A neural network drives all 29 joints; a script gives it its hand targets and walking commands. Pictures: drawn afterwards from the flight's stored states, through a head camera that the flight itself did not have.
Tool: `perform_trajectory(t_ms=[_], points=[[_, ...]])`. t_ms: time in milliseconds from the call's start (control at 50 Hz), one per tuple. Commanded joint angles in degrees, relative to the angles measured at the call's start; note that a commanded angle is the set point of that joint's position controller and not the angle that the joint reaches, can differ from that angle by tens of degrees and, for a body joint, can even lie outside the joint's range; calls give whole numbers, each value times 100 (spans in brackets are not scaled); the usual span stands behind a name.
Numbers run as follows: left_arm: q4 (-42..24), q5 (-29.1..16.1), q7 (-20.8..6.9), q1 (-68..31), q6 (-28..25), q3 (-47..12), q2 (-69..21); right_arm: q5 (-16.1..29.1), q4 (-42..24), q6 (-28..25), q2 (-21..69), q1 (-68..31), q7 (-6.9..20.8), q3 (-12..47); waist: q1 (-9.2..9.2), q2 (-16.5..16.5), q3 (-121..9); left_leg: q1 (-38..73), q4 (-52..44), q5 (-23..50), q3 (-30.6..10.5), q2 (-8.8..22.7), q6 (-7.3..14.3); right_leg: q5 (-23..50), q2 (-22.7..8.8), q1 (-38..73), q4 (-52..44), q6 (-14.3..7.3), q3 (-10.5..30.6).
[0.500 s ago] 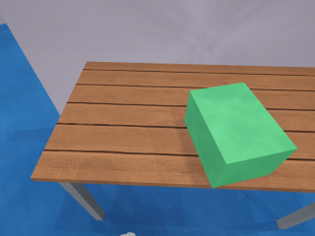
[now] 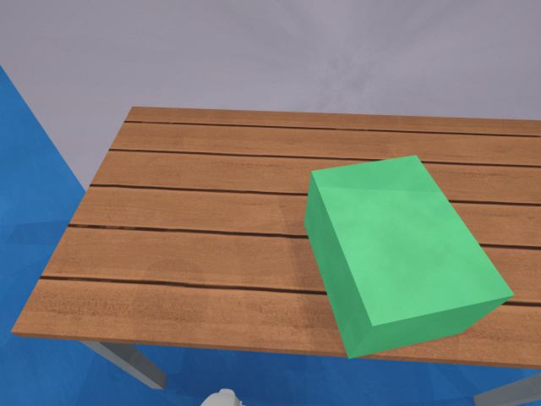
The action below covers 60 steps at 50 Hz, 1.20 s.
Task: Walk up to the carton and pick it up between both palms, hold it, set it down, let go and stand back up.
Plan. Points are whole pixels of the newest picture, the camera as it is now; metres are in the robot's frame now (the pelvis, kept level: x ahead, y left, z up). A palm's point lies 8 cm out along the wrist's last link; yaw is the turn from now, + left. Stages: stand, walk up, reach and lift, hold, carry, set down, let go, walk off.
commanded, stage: walk up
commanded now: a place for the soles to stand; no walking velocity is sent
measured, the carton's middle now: (384, 250) +0.37 -0.16 +0.01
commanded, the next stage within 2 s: none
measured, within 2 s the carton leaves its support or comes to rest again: neither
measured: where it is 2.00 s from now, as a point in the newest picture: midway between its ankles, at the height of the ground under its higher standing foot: outside the picture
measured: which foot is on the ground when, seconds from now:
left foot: down 0.00-0.96, up 0.98-1.00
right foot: down 0.00-0.72, up 0.74-0.94, down 0.96-1.00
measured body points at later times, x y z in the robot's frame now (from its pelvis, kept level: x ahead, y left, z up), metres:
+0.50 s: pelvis +0.01 +0.00 +0.00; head +0.04 -0.01 +0.45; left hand +0.07 +0.33 -0.11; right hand +0.10 -0.33 -0.11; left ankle +0.06 +0.16 -0.70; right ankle +0.01 -0.08 -0.70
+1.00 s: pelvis -0.05 -0.06 -0.03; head -0.02 -0.06 +0.42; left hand +0.03 +0.28 -0.14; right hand +0.03 -0.43 -0.12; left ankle +0.05 +0.14 -0.68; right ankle -0.03 -0.14 -0.70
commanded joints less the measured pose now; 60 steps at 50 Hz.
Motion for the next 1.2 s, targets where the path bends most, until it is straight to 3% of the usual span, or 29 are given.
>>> perform_trajectory(t_ms=[0,20,40,120,160,180,200,300,320,360,380,400,440,480,520,580,620,660,700,720,740,820,920,940,960,1000,1060,1120,1180], points=[[-684,-123,177,-429,-59,543,1206,-108,-164,-176,-1884,922,-151,-628,-656,1160,-1762,2101,-1220,3019,-2570,1611,1762,2634,-42,-909,1899,933,696],[-654,-64,192,-526,11,465,1227,-64,-133,-133,-1803,669,-105,-605,-532,1087,-1796,1854,-1813,2326,-3413,1994,2093,-814,74,-1088,2052,800,980],[-505,-40,185,-296,61,465,1187,-67,-210,-158,-1742,28,-118,-576,-99,936,-1032,797,-1804,1215,-3107,2087,1799,-946,-397,-682,1844,608,1550],[-13,110,90,691,-67,527,1127,-96,-306,-48,-1399,-740,-54,-411,335,845,-948,-809,-1016,699,-1845,1128,925,393,-216,1221,-1255,147,1055],[-261,263,128,178,-181,607,1759,-51,-357,44,-835,-500,-33,-310,155,-744,-339,-1480,846,-1069,-224,-353,158,-879,-2063,632,-3583,-105,3311],[-220,239,118,-199,-228,592,1853,-56,-219,100,-1198,-449,-62,-496,58,-263,-144,-1020,1323,-1263,-332,-20,79,-1003,-2492,60,-3771,-222,3524],[-367,168,143,-558,-256,520,1588,-46,-116,90,-1355,-295,13,-500,-102,89,-81,-774,1496,-1193,2,81,35,-568,-2369,54,-3615,-518,3246],[-225,169,126,-298,-259,520,1650,-43,-115,-63,-1010,-125,123,-418,-27,-899,-786,84,188,-1049,414,227,31,2311,-1818,869,-2267,-426,2030],[-358,112,106,-659,-212,441,1608,-68,-114,-154,-1159,76,119,-430,-263,-443,-823,637,-772,-300,454,236,52,2938,-1604,519,-1703,-474,1536],[-464,41,68,-644,-133,396,1246,-153,-68,-230,-1465,81,45,-478,-186,505,-1146,1372,-1302,1394,-1131,720,483,2328,-838,31,-903,14,892],[-442,-92,71,-669,-85,440,1154,-167,-160,-213,-1729,-12,41,-531,-187,643,-1284,1040,-1446,1769,-2408,1275,1190,1215,-256,-25,-189,242,939],[-340,-31,89,-790,-59,427,1129,-121,-148,-188,-1844,24,-10,-521,-182,605,-956,813,-1626,1544,-2843,1498,1390,432,-149,-151,-211,320,907],[-234,-48,133,-303,-86,456,1190,-46,-199,-147,-1679,-470,-2,-436,136,611,-1188,540,-1071,2137,-2275,1371,1220,841,-320,389,-821,324,1202],[-8,53,125,277,-183,537,1529,32,-329,-58,-1038,-706,0,-326,330,-565,-875,-721,502,1192,-428,115,218,2325,-1413,1717,-2421,-9,2163],[-216,74,111,-204,-248,503,1554,30,-319,-13,-1104,-687,-18,-308,97,-387,-725,-459,957,-1384,242,50,127,2967,-2347,1090,-2517,-1041,2585],[-251,57,88,-615,-188,454,1592,-18,-151,-106,-1199,-266,47,-391,-113,-715,-347,56,-112,-836,467,279,141,3340,-1894,565,-1941,-812,1635],[-504,31,58,-833,-155,391,1243,-128,16,-195,-1243,252,69,-461,-277,-166,-648,1221,-973,1564,-439,412,420,2511,-926,-192,-1091,-168,876],[-353,-8,56,-642,-4,456,1230,-74,-192,-195,-1727,-108,58,-498,-119,963,-850,541,-1872,370,-2711,1413,1177,-134,-264,-13,-330,306,933],[-152,14,87,-159,-8,452,1238,-111,-235,-97,-1762,-512,10,-517,118,1142,-533,-99,-2045,-145,-2885,1487,1236,-332,-117,280,-418,334,1027],[-624,402,-69,-428,218,701,1651,-25,-127,-72,-2141,321,-307,-720,-323,270,-4,-91,-1888,1052,-3577,2175,1554,139,-61,-761,1023,521,1161],[-937,383,-86,-863,355,664,1630,-4,-116,-135,-2307,1009,-439,-769,-626,247,-106,629,-1934,2395,-4088,2581,1844,-599,-78,-1616,1979,481,1230],[-1152,304,-164,-445,431,760,1591,32,-361,-166,-2205,580,-625,-794,-254,474,-691,668,-994,2806,-2943,2276,1550,-481,-452,-1472,2658,518,1795],[-807,307,-170,599,369,884,1542,-86,-369,-137,-2082,-264,-617,-724,390,854,-895,-299,21,2300,-2298,1884,966,-105,-547,106,-510,280,1707],[-512,400,-172,1104,329,933,1698,-115,-336,-79,-1793,-326,-586,-609,722,-197,-803,-1407,1134,1457,-1188,1128,504,-81,-639,1047,-1463,151,1919],[-595,456,-192,630,311,855,2151,1,-357,8,-1290,-471,-640,-463,569,-2073,104,-2714,2291,-1823,37,-267,214,533,-1669,417,-3231,-98,3170],[-925,390,-172,-201,286,862,2139,-50,-192,69,-1681,-683,-658,-724,324,-596,304,-2103,3192,-1518,-309,-226,256,-309,-1808,-450,-3695,72,3641],[-892,392,-115,-399,246,858,1967,106,172,17,-1972,82,-482,-733,269,-586,226,-1709,2857,-897,-10,75,37,-1211,-1407,15,-3438,200,3202],[-1028,397,-113,-237,217,844,1704,81,246,13,-1804,327,-461,-631,386,-124,-19,-1671,2375,-702,-55,56,-51,-17,-1232,804,-3214,289,2925],[-1122,478,-147,-352,236,876,1648,76,526,1,-1758,811,-476,-579,269,-456,-560,-1563,1636,-800,261,157,-18,98,-1139,1322,-3085,122,2520]])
